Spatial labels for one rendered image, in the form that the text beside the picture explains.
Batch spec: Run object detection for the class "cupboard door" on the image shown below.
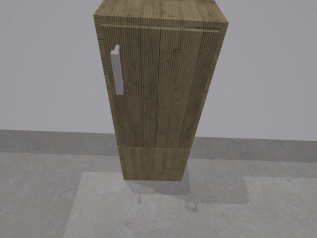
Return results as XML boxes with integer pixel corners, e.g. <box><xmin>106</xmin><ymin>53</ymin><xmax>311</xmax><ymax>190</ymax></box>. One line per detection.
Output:
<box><xmin>101</xmin><ymin>23</ymin><xmax>221</xmax><ymax>149</ymax></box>

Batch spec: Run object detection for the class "handle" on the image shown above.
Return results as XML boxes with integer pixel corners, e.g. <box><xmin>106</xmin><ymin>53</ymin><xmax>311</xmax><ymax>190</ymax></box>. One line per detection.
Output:
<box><xmin>110</xmin><ymin>44</ymin><xmax>124</xmax><ymax>95</ymax></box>

